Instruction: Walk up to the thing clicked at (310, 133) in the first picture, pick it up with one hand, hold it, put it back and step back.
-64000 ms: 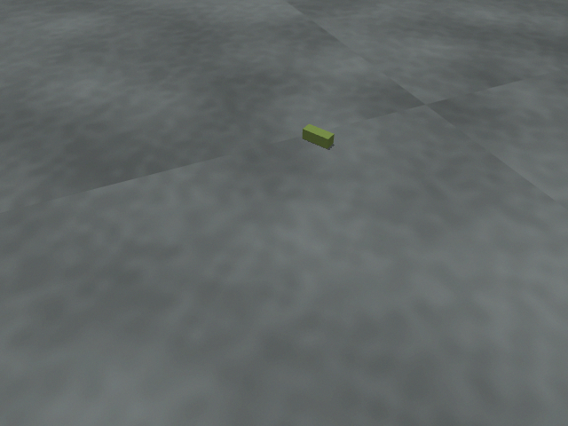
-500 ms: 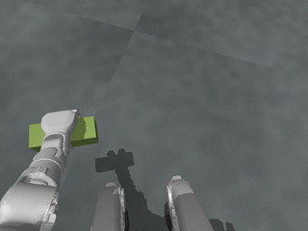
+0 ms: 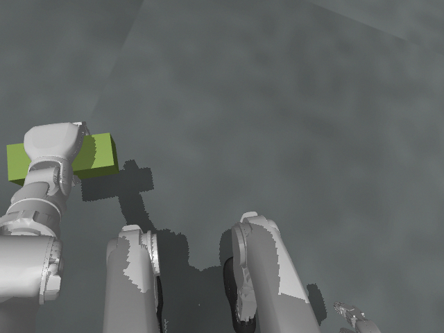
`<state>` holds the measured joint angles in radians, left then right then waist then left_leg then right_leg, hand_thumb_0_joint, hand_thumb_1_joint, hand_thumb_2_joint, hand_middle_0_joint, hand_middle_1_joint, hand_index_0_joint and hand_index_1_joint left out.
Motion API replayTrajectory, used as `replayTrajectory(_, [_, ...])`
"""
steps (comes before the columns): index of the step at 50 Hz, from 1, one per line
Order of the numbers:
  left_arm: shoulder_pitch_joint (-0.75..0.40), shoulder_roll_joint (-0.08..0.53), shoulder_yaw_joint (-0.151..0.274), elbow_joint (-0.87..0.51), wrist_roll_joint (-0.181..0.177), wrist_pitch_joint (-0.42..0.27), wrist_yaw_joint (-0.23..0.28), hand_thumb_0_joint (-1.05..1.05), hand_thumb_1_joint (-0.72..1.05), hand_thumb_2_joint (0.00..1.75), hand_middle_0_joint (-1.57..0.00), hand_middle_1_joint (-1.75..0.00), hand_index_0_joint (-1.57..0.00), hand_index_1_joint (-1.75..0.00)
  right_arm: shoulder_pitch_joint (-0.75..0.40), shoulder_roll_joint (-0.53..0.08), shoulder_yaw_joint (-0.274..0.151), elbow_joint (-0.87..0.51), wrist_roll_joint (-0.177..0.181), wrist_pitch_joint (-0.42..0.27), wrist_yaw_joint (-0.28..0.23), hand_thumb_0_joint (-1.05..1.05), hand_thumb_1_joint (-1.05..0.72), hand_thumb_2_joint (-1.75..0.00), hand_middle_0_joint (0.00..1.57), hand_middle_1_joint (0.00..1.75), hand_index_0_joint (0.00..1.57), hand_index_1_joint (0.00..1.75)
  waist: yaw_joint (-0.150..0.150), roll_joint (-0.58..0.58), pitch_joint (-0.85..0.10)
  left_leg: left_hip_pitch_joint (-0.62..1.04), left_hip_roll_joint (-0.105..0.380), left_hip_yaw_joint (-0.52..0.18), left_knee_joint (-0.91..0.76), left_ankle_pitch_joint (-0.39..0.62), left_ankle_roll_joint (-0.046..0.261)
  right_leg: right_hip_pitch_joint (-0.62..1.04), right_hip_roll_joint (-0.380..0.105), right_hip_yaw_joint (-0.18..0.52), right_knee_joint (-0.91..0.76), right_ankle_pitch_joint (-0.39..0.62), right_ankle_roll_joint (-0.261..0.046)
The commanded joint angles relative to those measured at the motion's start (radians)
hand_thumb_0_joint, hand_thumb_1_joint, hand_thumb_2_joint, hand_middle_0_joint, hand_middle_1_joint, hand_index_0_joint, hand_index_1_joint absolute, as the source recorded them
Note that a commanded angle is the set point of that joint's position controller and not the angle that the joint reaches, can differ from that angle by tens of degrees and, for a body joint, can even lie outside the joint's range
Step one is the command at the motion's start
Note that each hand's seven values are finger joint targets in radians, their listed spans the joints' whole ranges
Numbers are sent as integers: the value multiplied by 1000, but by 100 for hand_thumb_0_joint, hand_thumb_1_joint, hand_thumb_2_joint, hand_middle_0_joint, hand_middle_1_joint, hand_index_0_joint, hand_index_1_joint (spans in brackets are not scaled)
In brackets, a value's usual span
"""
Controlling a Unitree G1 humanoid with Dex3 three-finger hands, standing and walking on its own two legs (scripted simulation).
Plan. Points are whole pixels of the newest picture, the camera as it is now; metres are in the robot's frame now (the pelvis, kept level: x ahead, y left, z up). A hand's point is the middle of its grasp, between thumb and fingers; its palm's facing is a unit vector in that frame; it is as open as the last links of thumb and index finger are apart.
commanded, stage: crouch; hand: left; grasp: from above
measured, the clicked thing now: (67, 160) +0.45 +0.26 -0.20
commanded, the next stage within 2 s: lower in 0.78 s
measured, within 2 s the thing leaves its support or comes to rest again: rests again in 1.94 s
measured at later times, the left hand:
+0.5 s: hand (81, 164) +0.46 +0.25 -0.26, palm faces -0.47 -0.08 -0.88, open 10.0 cm
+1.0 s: hand (83, 162) +0.48 +0.26 -0.29, palm faces -0.48 -0.07 -0.88, open 10.0 cm
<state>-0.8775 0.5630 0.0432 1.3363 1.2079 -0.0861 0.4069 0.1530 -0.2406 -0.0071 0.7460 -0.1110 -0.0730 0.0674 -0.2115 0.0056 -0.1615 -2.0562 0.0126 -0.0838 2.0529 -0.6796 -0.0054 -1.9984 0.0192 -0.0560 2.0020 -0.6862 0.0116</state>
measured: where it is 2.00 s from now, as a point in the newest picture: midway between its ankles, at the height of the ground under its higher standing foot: (197, 317)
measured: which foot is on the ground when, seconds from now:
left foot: down 0.00-1.00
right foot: down 0.00-1.00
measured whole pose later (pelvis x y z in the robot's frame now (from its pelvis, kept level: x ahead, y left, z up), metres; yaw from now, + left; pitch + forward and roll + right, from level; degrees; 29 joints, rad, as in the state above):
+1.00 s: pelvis -0.01 +0.00 -0.10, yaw -4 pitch +35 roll -8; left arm -1.04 0.76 0.09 1.51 1.22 -0.12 0.39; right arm 0.16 -0.27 0.10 0.73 -0.15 -0.08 0.14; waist -0.29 -0.03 -0.01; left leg -2.32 0.02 -0.14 2.40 -0.70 -0.01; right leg -2.25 0.04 -0.10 2.31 -0.68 0.02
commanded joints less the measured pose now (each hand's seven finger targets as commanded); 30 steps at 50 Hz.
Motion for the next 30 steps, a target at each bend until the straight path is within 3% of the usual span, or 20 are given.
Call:
replayTrajectory(1, [-404,269,44,-133,-1,19,72,0,62,92,-98,-78,-99,-77,239,-215,-59,-11,-3,-4,0,0,-90,-90,20,30,20,30,-3,294,-713,591,-7,44,-171,304,22,280,14,-39,-175,306,-53])
replayTrajectory(2, [-410,248,31,-124,-6,23,68,0,62,91,-99,-76,-99,-76,235,-215,-60,-7,-3,-3,3,0,-89,-90,20,30,20,30,-5,293,-694,579,-4,44,-164,297,22,260,17,-41,-170,299,-54])
replayTrajectory(8, [-439,306,46,-86,-17,20,46,0,61,90,-97,-78,-98,-76,228,-224,-51,-13,-4,-2,15,0,-89,-90,20,30,20,30,-20,273,-681,474,-5,53,-99,266,29,260,24,-43,-119,300,-46])
replayTrajectory(14, [-462,314,44,-61,-9,-2,27,0,63,89,-99,-78,-100,-77,242,-233,-42,-11,-10,-2,28,0,-90,-90,20,30,20,30,-42,302,-643,443,-4,46,-59,242,23,199,23,-55,-68,274,-50])
replayTrajectory(17, [-493,355,61,-83,0,-16,34,0,63,88,-99,-75,-100,-74,238,-247,-35,-9,-9,1,29,0,-90,-90,20,30,20,30,-32,342,-672,451,-5,37,-54,225,16,153,24,-68,-27,251,-57])
replayTrajectory(18, [-494,347,60,-66,3,-17,34,0,66,89,-101,-77,-102,-76,251,-247,-32,-12,-13,-1,33,0,-90,-90,20,30,20,30,-49,340,-659,456,-3,29,-47,225,14,150,22,-73,-21,250,-56])
replayTrajectory(21, [-517,383,69,-55,9,-27,44,0,65,90,-100,-77,-101,-76,248,-258,-22,-12,-18,-3,35,0,-90,-90,20,30,20,30,-61,320,-638,407,-4,34,-19,185,21,136,26,-78,-12,228,-54])
replayTrajectory(23, [-520,416,88,-51,13,-29,56,0,63,89,-99,-77,-100,-76,247,-257,-15,-14,-20,-4,36,0,-90,-90,20,30,20,30,-53,327,-637,384,-8,43,-10,164,23,139,25,-75,-7,211,-52])
replayTrajectory(25, [-516,404,80,-43,8,-30,61,0,63,88,-99,-76,-100,-75,243,-253,-6,-10,-23,-7,36,0,-90,-90,20,30,20,30,-51,339,-641,384,-7,42,1,163,21,128,27,-79,8,208,-54])
replayTrajectory(27, [-537,411,78,-40,14,-32,65,0,62,88,-98,-77,-99,-76,250,-254,2,-8,-29,-10,38,0,-90,-90,20,30,20,30,-64,340,-631,353,-6,51,26,163,25,144,31,-77,8,218,-50])
replayTrajectory(29, [-530,455,97,-22,14,-29,70,0,63,90,-99,-77,-100,-76,250,-262,5,-7,-28,-10,38,0,-90,-90,20,30,20,30,-53,318,-645,324,-7,54,38,168,30,157,34,-76,14,225,-48])
replayTrajectory(30, [-532,460,99,-12,11,-28,70,0,65,91,-100,-79,-101,-78,251,-261,10,-8,-32,-12,39,0,-90,-90,20,30,20,30,-64,321,-623,308,-6,56,51,165,32,159,33,-75,15,225,-45])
